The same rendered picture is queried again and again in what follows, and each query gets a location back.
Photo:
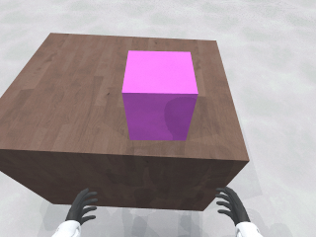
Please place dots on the right robot forearm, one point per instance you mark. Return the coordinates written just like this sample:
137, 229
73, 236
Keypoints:
247, 229

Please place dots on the right robot hand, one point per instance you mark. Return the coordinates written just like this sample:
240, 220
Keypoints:
237, 211

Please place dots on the pedestal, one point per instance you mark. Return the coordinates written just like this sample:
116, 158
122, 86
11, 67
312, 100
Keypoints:
63, 128

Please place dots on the left robot forearm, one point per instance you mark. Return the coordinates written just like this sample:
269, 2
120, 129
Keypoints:
69, 228

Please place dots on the left robot hand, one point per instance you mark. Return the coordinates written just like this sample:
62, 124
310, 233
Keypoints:
77, 209

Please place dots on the carton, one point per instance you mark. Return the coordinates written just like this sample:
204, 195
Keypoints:
159, 93

